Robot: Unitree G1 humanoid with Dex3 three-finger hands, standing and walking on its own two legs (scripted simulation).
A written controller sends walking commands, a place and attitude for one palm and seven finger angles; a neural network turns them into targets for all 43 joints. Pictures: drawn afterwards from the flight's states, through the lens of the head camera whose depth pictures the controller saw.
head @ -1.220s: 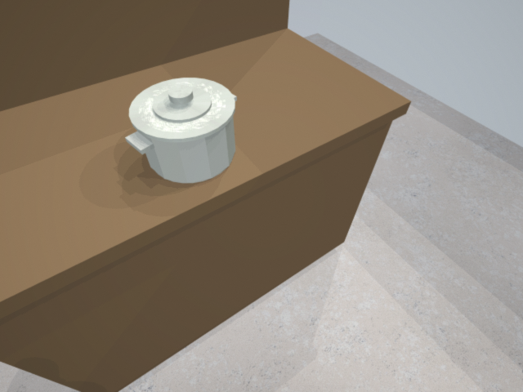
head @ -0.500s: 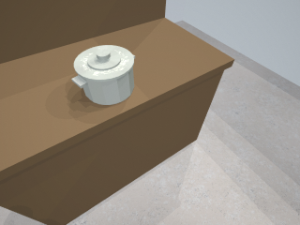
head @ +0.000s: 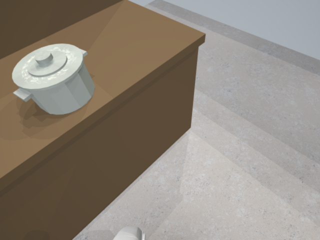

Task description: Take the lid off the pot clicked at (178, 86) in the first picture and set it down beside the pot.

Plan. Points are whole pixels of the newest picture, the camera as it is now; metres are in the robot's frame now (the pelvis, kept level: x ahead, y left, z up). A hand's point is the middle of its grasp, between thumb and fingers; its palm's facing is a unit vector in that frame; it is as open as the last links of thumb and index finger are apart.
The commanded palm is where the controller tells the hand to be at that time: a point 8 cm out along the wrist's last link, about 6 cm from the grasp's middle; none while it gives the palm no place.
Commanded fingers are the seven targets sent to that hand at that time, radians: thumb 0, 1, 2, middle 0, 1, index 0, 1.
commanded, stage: walk to a spot facing it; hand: left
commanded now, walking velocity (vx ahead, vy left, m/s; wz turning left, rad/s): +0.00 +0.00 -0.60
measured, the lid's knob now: (43, 57) +0.54 +0.37 +0.15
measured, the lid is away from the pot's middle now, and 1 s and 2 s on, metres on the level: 0.00 0.00 0.00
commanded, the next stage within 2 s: none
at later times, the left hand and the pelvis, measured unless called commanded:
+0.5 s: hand out of the picture +0.12 +0.18 -0.14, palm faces -0.21 -0.93 -0.31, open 7.4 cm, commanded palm none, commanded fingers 0.00 0.90 0.90 -0.20 -0.30 -0.20 -0.30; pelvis +0.05 -0.02 +0.01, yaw -20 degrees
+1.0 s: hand (130, 163) +0.35 +0.15 -0.14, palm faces -0.54 -0.79 -0.30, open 7.4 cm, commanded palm none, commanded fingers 0.00 0.90 0.90 -0.20 -0.30 -0.20 -0.30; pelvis +0.13 +0.01 +0.01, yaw -37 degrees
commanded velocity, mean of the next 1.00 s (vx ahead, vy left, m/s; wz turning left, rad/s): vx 0.00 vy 0.00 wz -0.60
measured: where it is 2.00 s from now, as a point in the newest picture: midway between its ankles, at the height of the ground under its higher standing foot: outside the picture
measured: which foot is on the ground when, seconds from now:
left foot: up 0.00-0.78, down 0.80-1.00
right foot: down 0.00-0.80, up 0.82-1.00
